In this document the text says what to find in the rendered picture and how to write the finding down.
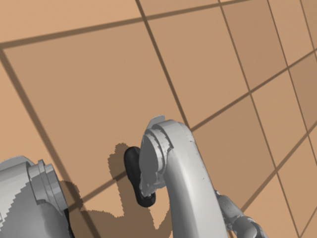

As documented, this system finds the left robot foot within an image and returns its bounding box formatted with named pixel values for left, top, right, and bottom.
left=64, top=208, right=75, bottom=238

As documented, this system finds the right robot hand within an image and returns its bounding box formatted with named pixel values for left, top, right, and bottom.
left=214, top=189, right=245, bottom=231

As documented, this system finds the right robot arm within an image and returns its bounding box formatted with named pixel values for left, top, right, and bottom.
left=232, top=216, right=269, bottom=238

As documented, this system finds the right robot foot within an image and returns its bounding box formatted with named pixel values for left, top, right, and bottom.
left=124, top=146, right=156, bottom=207

